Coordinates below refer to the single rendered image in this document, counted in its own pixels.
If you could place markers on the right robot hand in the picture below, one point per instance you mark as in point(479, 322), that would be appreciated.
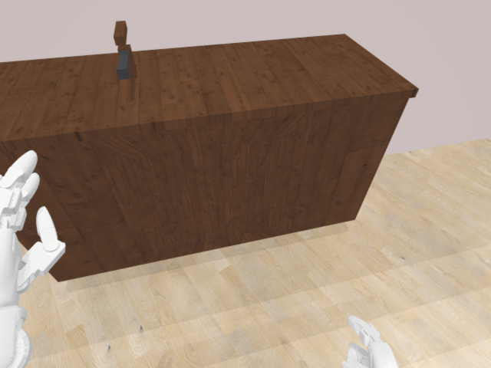
point(378, 354)

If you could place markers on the left robot hand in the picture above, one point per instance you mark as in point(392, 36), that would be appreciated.
point(17, 187)

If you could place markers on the counter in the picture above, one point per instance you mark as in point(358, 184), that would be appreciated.
point(204, 147)

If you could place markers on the robot left forearm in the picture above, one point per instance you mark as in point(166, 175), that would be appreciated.
point(15, 343)

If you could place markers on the tap lever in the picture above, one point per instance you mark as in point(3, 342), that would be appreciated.
point(122, 68)

